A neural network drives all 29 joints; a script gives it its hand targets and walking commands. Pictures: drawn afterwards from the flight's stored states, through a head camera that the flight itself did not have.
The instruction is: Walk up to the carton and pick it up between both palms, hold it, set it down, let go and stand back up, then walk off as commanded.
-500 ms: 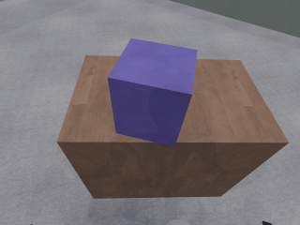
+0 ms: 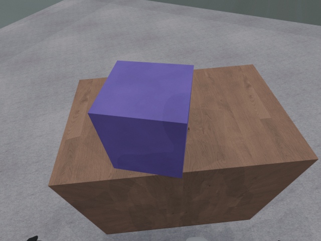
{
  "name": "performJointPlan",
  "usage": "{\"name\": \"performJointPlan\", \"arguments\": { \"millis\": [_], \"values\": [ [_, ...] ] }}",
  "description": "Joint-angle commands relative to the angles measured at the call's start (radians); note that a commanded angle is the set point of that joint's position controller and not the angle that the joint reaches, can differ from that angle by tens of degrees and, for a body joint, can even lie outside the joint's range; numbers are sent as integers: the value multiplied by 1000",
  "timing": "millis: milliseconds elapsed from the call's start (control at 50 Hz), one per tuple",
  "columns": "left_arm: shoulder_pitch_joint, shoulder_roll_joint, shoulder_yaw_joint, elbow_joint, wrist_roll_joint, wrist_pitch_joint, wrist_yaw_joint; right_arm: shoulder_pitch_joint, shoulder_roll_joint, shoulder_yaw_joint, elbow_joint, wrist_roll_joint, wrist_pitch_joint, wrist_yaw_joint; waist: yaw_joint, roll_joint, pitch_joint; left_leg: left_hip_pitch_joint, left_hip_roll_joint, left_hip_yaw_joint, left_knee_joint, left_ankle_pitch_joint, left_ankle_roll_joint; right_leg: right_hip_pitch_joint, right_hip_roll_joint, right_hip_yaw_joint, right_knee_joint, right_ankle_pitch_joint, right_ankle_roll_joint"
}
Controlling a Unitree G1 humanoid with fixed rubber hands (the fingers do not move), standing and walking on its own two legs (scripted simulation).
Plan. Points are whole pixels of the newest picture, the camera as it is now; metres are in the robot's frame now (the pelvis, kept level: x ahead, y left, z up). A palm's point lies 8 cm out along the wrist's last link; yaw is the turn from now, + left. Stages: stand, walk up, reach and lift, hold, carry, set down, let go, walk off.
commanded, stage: walk up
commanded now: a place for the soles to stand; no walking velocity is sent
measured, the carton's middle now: (150, 121) +0.42 +0.01 +0.06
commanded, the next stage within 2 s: none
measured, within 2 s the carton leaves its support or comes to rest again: neither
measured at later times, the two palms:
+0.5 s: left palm out of the picture +0.05 +0.34 -0.10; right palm out of the picture +0.08 -0.30 -0.08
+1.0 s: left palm out of the picture +0.07 +0.32 -0.09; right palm out of the picture +0.08 -0.34 -0.09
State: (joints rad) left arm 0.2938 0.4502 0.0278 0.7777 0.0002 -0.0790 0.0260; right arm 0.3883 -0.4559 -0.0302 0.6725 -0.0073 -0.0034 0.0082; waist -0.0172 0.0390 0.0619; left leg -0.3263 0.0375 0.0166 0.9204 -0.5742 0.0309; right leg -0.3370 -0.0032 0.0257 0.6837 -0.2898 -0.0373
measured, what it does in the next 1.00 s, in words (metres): steps on the spot: left foot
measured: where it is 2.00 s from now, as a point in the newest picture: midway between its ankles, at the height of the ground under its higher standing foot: outside the picture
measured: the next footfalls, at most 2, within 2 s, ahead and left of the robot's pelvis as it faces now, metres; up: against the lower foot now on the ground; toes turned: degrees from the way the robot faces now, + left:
left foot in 0.14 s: +0.00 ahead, +0.12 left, +0.00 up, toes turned +4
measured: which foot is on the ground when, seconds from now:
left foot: up 0.00-0.12, down 0.14-1.00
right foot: down 0.00-1.00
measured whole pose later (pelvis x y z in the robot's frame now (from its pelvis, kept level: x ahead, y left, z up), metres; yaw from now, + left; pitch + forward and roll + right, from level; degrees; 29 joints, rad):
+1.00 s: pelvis -0.01 -0.01 -0.01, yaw +0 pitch -3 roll +3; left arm 0.23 0.45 0.04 0.81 0.00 0.03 -0.05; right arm 0.34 -0.45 -0.02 0.69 -0.01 -0.03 -0.05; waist 0.02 -0.04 0.06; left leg -0.32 0.05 0.02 0.78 -0.42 0.00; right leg -0.39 0.00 0.03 0.79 -0.35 -0.03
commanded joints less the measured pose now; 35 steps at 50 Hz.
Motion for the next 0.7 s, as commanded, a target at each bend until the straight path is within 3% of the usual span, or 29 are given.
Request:
{"name": "performJointPlan", "arguments": {
  "millis": [0,40,60,80,100,120,140,160,180,200,220,260,300,320,360,400,440,520,660,680],
  "values": [
    [-78,225,63,-44,7,35,-9,26,-142,-60,54,2,-18,-3,25,-274,55,13,-19,23,-194,168,-2,-112,-140,215,-283,-98,-144],
    [-112,212,56,-61,4,51,-17,61,-134,-60,70,1,-33,-12,8,-276,-20,107,-37,55,-340,261,-5,-93,-126,161,-195,-79,-139],
    [-110,189,49,-65,0,59,-20,76,-137,-62,80,-7,-43,-17,-6,-242,-47,130,-49,55,-406,293,-3,-92,-115,150,-132,-62,-123],
    [-112,166,43,-74,-5,62,-22,86,-161,-69,80,-16,-50,-23,-7,-180,-87,168,-17,6,-426,304,6,-102,-110,134,-81,-74,-98],
    [-106,127,28,-80,-12,61,-24,64,-201,-71,68,-29,-55,-30,-5,-63,-102,163,87,-169,-478,273,46,-130,-74,105,22,-38,-52],
    [-88,105,23,-70,-13,62,-24,-5,-228,-66,45,-34,-62,-32,24,30,-77,102,225,-375,-570,243,105,-142,-9,37,93,-103,-6],
    [-68,118,30,-37,-8,69,-24,-72,-249,-64,25,-30,-66,-29,41,18,-54,14,295,-427,-615,102,161,-107,0,-22,144,-191,9],
    [-34,138,35,-22,-6,67,-24,-132,-267,-68,15,-23,-62,-24,63,45,-34,-98,293,-372,-577,114,179,-2,-22,2,129,-182,-6],
    [-14,147,45,-11,-1,57,-28,-169,-233,-49,19,-19,-58,-20,82,57,-14,-168,227,-260,-530,138,138,80,-23,-13,48,-160,-9],
    [-10,146,44,-3,2,50,-32,-159,-211,-39,26,-14,-55,-18,77,64,-2,-173,175,-185,-499,166,100,94,-23,-10,-6,-123,-15],
    [-4,146,41,10,2,45,-34,-145,-189,-32,31,-10,-56,-19,65,57,-21,-136,128,-129,-461,233,64,97,-34,7,-51,-1,-23],
    [-26,169,39,0,1,36,-28,-119,-162,-26,35,1,-58,-22,44,19,-55,-77,81,-94,-386,338,29,78,-100,118,-99,174,-47],
    [-71,185,35,-14,4,33,-26,-99,-160,-27,40,1,-51,-21,16,43,-94,31,57,-84,-349,268,21,-15,-129,186,-145,106,-59],
    [-84,190,34,-2,4,35,-26,-86,-162,-31,48,-3,-45,-21,7,38,-86,41,63,-99,-371,186,28,-51,-129,188,-162,-5,-56],
    [-88,180,25,16,3,39,-30,-115,-170,-30,48,-1,-43,-21,13,46,-27,-2,77,-131,-421,103,39,-80,-95,150,-173,-124,-40],
    [-92,167,28,18,4,40,-35,-127,-177,-30,48,-4,-48,-19,25,12,-8,-29,85,-149,-451,73,47,-74,-80,141,-180,-170,-38],
    [-88,175,28,25,8,37,-38,-133,-179,-30,53,-3,-48,-17,32,-22,-10,-30,72,-132,-437,84,40,-52,-88,154,-198,-151,-41],
    [-101,182,24,27,6,32,-38,-108,-170,-26,54,3,-49,-14,15,-81,-69,46,62,-99,-375,258,30,-35,-110,166,-196,-46,-38],
    [-108,169,22,21,-1,37,-33,-117,-167,-24,56,3,-47,-19,19,-81,-126,82,69,-77,-365,385,21,18,-118,135,-147,155,-33],
    [-107,208,47,-13,27,69,-46,-61,-257,-46,67,12,-57,-39,10,-166,-103,55,89,-96,-334,498,42,9,-70,100,-68,275,-52]
  ]
}}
